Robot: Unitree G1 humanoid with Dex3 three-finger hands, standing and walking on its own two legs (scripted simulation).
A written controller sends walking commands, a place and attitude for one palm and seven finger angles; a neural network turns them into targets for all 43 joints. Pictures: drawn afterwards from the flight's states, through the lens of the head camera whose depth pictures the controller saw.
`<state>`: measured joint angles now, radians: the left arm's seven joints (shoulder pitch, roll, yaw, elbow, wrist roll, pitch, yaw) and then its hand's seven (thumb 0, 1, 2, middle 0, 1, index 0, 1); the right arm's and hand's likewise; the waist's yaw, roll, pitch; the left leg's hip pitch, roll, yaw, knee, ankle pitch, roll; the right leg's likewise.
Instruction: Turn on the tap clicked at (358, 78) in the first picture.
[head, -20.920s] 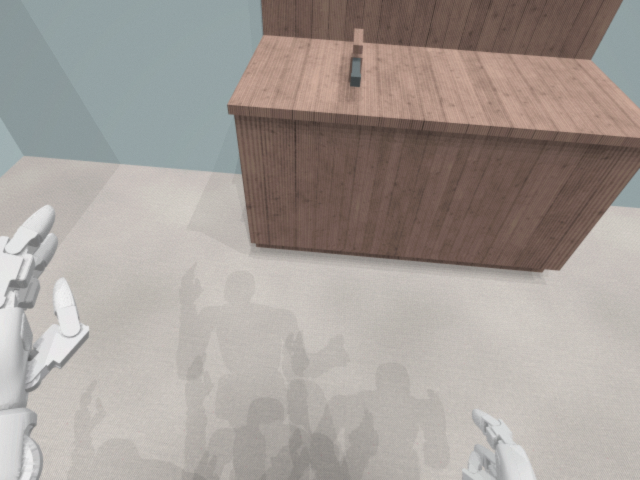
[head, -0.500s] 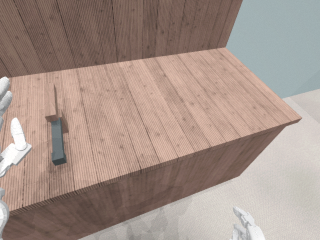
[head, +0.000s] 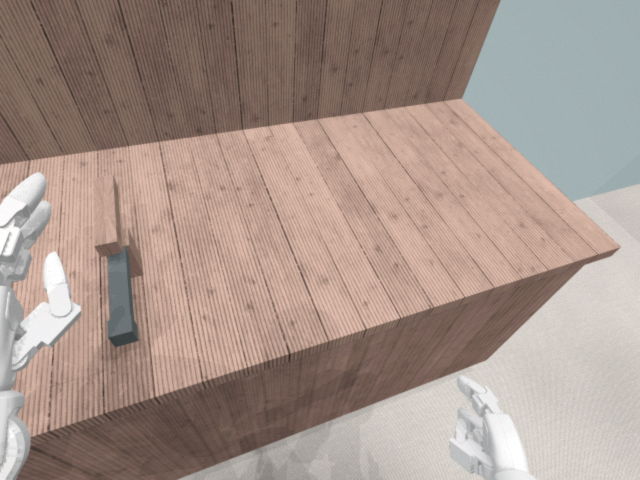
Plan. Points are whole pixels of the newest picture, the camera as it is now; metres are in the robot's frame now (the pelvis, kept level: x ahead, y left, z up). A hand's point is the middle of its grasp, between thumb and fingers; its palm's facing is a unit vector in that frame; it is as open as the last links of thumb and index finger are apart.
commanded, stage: shuffle to correct the standing spot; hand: left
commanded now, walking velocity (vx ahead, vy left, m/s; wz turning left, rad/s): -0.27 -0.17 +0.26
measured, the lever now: (123, 331) +0.27 +0.28 -0.01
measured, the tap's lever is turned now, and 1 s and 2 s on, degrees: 0 0 0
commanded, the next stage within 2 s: come to a stop and stand still in 0.28 s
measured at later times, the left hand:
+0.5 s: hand (128, 362) +0.18 +0.19 +0.16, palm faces +0.38 -0.85 -0.37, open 7.4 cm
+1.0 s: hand (91, 356) +0.19 +0.23 +0.14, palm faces +0.30 -0.87 -0.39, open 7.4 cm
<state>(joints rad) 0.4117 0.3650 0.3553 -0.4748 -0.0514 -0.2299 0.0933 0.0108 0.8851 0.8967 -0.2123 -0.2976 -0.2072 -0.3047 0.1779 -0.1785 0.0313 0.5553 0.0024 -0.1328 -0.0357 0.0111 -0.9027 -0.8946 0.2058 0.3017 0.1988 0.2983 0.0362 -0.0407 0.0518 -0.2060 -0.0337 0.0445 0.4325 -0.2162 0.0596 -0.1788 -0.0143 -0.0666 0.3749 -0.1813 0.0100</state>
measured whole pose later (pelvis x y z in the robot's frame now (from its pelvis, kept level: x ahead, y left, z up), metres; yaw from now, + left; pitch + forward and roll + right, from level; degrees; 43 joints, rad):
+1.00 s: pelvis -0.03 +0.00 +0.00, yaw +0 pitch -1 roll +0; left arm 0.46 0.35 0.30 -0.41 -0.04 -0.27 0.07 0.01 0.89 0.90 -0.21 -0.30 -0.21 -0.30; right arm 0.24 -0.18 0.03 0.60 0.01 -0.16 0.00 0.01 -0.90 -0.89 0.20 0.30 0.20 0.30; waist 0.03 -0.01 0.05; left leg -0.18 -0.09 0.02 0.45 -0.27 0.08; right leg -0.26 -0.03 -0.06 0.46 -0.18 0.01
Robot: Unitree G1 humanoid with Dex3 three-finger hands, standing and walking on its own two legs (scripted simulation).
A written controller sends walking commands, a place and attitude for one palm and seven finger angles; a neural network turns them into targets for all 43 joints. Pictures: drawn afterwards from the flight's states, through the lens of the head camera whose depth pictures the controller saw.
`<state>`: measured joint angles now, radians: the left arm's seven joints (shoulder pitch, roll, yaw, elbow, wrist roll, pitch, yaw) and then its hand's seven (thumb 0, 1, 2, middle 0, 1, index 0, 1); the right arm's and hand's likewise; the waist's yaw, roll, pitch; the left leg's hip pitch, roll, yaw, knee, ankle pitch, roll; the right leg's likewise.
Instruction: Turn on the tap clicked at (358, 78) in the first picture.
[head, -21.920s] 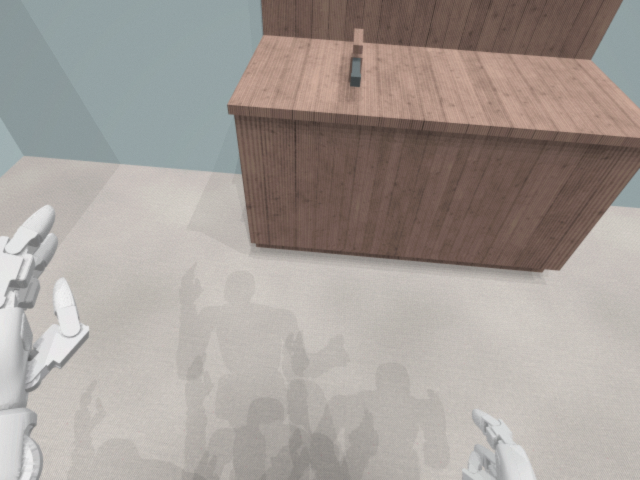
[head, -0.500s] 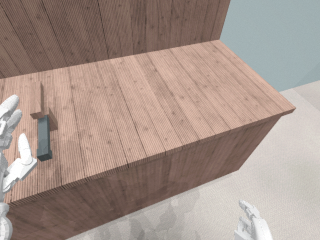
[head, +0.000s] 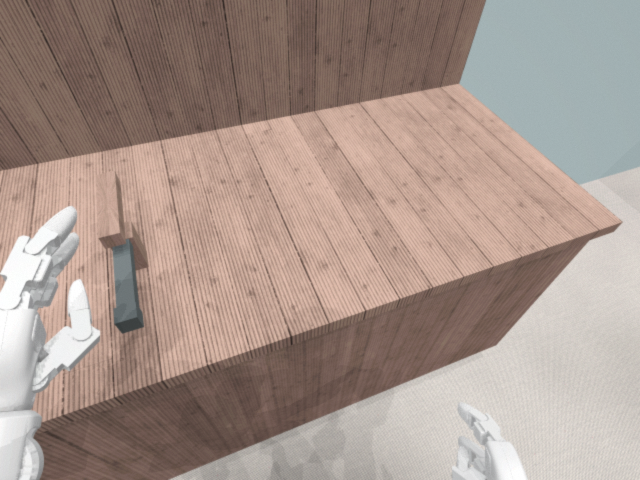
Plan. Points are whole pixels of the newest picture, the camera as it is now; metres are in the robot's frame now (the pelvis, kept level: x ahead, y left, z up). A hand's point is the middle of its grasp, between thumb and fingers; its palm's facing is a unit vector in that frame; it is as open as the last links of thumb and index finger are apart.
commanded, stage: come to a stop and stand still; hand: left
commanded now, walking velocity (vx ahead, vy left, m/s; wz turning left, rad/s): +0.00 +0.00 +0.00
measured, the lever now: (128, 317) +0.30 +0.29 +0.00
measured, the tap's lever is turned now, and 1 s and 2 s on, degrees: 0 0 0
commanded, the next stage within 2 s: look again from close up in 0.30 s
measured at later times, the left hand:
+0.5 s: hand (68, 325) +0.21 +0.25 +0.16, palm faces +0.39 -0.85 -0.36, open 7.4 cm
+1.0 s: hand (62, 310) +0.21 +0.24 +0.19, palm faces +0.44 -0.82 -0.36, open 7.4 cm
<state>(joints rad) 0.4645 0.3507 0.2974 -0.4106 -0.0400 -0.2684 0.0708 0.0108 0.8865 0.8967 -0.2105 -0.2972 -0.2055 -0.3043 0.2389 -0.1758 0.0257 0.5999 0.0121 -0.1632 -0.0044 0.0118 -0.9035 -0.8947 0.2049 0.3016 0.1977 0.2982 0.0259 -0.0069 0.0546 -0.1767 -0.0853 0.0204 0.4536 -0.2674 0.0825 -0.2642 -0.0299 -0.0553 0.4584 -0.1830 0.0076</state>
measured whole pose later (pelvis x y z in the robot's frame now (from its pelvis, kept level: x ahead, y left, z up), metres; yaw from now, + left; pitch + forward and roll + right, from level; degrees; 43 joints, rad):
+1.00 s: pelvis -0.03 -0.02 +0.00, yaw -1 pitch -2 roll -1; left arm 0.28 0.38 0.41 -0.33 -0.06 -0.29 0.09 0.01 0.89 0.90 -0.21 -0.30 -0.20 -0.30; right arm 0.23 -0.21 0.03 0.58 0.01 -0.18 0.01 0.01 -0.90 -0.89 0.21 0.30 0.20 0.30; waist 0.04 0.00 0.07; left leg -0.21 -0.04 0.02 0.48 -0.24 0.05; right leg -0.26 0.01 -0.06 0.41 -0.12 -0.03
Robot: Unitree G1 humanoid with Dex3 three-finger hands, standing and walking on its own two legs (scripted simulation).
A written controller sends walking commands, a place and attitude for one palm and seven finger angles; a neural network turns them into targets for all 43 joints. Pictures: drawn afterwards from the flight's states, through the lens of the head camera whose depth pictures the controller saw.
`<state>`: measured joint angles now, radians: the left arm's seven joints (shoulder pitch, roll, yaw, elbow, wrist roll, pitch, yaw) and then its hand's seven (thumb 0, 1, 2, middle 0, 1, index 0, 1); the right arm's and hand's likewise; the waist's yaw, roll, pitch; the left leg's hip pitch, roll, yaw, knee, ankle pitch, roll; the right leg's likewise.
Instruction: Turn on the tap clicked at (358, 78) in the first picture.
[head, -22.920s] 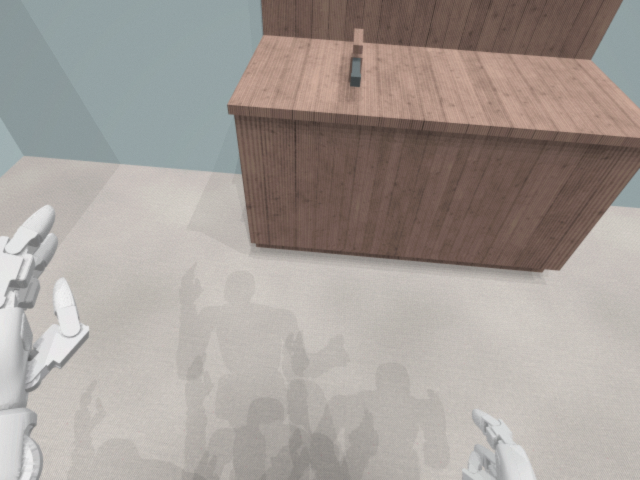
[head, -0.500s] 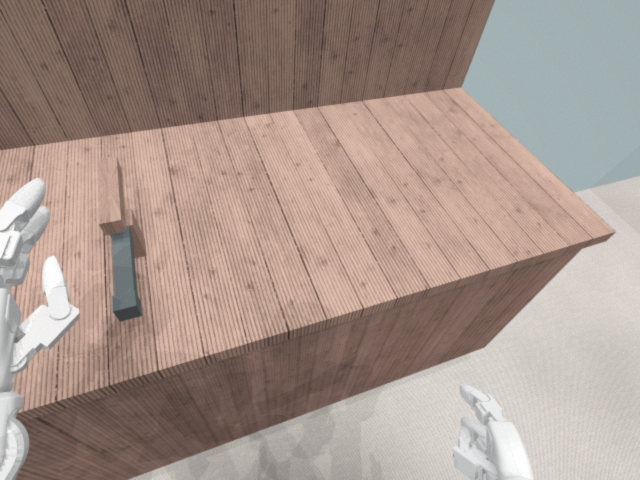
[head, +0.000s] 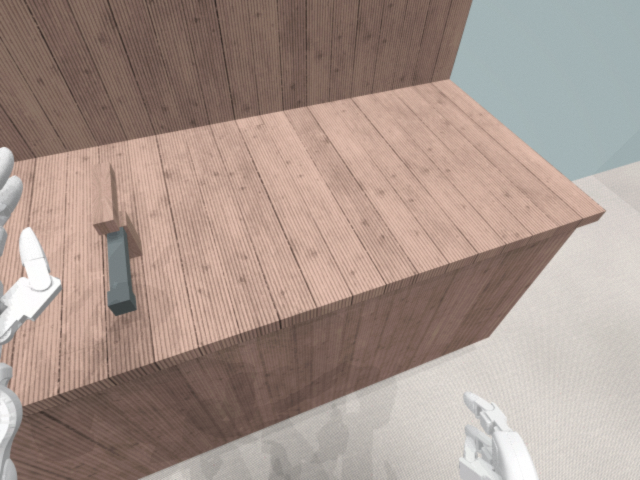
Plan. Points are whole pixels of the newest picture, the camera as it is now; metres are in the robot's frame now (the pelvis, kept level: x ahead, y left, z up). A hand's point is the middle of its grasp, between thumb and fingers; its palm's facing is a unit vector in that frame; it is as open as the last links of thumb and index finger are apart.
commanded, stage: come to a stop and stand still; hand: left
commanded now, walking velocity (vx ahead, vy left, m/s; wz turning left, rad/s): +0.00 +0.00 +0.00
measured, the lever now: (122, 300) +0.32 +0.31 +0.00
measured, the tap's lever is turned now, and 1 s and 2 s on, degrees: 0 0 0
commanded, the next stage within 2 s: look again from close up in 0.68 s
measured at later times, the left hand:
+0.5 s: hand (71, 284) +0.24 +0.26 +0.17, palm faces +0.38 -0.86 -0.34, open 7.4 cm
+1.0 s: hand (62, 308) +0.22 +0.27 +0.16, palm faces +0.42 -0.85 -0.33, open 7.4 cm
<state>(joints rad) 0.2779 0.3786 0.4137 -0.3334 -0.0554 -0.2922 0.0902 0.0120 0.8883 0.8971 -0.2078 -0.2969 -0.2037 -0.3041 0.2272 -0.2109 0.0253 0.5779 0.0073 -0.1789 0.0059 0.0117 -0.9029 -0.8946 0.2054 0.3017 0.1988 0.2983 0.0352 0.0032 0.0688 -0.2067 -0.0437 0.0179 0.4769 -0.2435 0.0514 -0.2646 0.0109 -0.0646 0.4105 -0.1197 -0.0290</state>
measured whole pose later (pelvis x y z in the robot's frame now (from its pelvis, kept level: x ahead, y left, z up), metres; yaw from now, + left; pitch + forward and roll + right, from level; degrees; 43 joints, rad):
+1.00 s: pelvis +0.01 +0.01 +0.00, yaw +1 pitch -2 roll -1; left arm 0.39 0.34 0.34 -0.41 -0.03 -0.23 0.10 0.01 0.89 0.90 -0.21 -0.30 -0.21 -0.30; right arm 0.22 -0.18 0.03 0.58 0.00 -0.12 -0.03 0.01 -0.90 -0.89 0.21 0.30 0.20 0.30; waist 0.04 -0.04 0.05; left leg -0.16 -0.06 0.00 0.44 -0.24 0.07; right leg -0.21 0.00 -0.07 0.37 -0.12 -0.01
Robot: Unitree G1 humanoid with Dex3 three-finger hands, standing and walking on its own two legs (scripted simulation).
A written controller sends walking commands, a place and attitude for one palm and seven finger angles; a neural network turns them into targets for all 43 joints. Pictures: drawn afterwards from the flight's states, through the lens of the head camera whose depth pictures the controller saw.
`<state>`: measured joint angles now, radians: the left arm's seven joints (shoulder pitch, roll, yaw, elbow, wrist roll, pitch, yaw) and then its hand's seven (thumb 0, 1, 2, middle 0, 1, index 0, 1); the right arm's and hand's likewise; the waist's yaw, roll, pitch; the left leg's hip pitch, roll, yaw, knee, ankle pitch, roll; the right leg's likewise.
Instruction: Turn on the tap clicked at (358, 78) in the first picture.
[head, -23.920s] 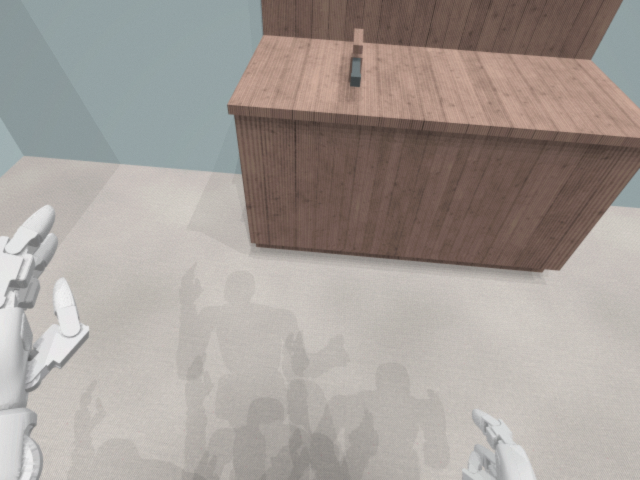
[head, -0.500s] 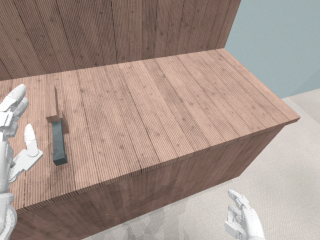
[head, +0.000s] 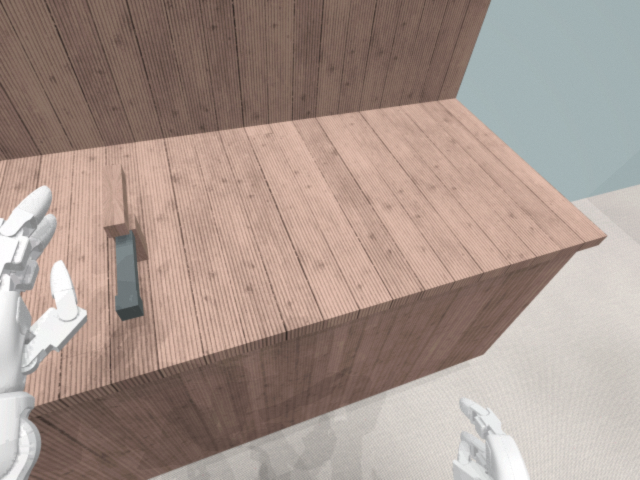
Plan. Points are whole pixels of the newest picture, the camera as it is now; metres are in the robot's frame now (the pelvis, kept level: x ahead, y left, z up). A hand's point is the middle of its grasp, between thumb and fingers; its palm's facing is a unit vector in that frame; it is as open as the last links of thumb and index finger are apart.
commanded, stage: look again from close up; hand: left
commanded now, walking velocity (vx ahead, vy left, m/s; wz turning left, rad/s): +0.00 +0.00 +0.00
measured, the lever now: (129, 305) +0.31 +0.30 +0.00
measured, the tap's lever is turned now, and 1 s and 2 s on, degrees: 0 0 0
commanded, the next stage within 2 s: come to a stop and stand still in 0.06 s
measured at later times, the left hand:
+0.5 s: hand (40, 241) +0.25 +0.28 +0.21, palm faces +0.51 -0.73 -0.45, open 7.5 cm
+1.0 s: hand (64, 310) +0.20 +0.25 +0.18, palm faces +0.44 -0.82 -0.36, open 7.4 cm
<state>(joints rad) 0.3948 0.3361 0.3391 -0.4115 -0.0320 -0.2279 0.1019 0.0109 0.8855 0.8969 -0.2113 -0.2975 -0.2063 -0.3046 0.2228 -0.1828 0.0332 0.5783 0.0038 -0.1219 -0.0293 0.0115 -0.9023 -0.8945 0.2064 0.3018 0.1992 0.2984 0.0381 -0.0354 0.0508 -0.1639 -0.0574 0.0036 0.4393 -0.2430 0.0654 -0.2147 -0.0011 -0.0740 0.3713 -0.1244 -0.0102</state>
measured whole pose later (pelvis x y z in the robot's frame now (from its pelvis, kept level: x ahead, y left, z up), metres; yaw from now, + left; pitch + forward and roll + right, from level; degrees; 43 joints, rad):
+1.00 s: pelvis +0.00 -0.01 -0.01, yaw +2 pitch +0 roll +0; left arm 0.37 0.43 0.38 -0.49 -0.09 -0.28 0.11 0.01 0.88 0.90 -0.21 -0.30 -0.21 -0.30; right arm 0.22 -0.23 0.02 0.59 0.02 -0.17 0.05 0.01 -0.90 -0.89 0.20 0.30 0.20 0.30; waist 0.07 -0.04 0.06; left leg -0.26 -0.08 -0.03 0.53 -0.27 0.05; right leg -0.33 -0.02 -0.08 0.53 -0.20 -0.03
